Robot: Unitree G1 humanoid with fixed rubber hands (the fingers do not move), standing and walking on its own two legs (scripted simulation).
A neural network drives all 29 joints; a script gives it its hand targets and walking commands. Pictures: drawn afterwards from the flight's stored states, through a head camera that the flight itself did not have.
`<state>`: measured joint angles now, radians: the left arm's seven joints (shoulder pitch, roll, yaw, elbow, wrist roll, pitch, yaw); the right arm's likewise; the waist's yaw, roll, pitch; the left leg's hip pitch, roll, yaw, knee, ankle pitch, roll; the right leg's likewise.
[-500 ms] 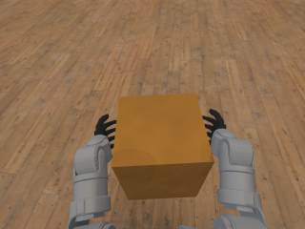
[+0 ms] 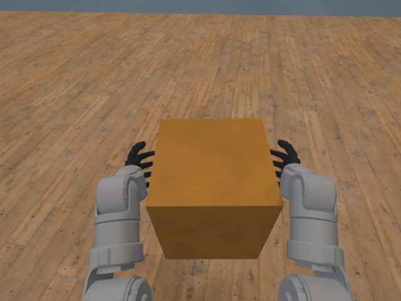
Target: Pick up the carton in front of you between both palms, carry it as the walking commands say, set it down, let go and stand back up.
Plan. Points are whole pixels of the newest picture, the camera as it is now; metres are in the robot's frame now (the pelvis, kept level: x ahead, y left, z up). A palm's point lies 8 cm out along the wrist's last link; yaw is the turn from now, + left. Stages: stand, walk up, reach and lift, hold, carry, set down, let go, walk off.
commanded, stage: carry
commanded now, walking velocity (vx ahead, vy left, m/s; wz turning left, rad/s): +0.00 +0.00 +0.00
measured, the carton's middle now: (211, 192) +0.33 +0.00 +0.05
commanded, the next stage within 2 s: none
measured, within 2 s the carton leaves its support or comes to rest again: neither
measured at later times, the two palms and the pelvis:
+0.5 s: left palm (132, 173) +0.32 +0.16 +0.12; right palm (282, 172) +0.33 -0.14 +0.11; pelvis +0.00 +0.01 +0.00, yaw +0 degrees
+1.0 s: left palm (131, 159) +0.37 +0.17 +0.11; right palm (270, 157) +0.38 -0.13 +0.11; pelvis +0.06 +0.02 -0.01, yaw +1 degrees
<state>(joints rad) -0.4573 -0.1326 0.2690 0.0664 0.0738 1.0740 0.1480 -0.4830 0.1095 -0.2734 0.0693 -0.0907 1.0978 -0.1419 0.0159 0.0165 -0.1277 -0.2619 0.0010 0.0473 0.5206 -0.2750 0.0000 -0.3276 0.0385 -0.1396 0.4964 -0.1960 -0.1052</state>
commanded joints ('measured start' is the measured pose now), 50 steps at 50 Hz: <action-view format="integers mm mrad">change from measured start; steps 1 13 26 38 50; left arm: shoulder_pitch -623 -618 -613 -616 -638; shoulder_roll -767 -774 -765 -765 -761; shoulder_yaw -556 -589 -582 -575 -590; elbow -76 -121 -113 -97 -94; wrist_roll -174 -193 -182 -178 -184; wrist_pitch -9 -7 2 4 -6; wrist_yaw -13 -22 -23 -18 5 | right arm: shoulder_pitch -605 -585 -591 -613 -569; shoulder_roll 797 795 790 793 761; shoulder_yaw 564 585 589 584 558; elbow -51 -96 -98 -84 -49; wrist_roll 178 182 186 190 179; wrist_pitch -16 -16 -10 -8 -16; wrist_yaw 6 9 13 12 2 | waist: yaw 6 -1 -5 -5 -122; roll -36 -34 -27 -60 142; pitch -225 -287 -272 -230 -113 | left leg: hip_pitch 12 41 40 -27 409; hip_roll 108 110 116 58 326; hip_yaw -97 -96 -103 -64 -544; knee -53 -40 -44 -8 -155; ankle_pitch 71 105 116 -208 -45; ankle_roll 10 25 35 70 281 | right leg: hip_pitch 136 180 164 100 -567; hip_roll -213 -210 -204 -197 -28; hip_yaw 229 212 200 249 39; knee -126 -70 -51 -135 373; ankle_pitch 30 188 174 -396 -329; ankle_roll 66 52 43 2 43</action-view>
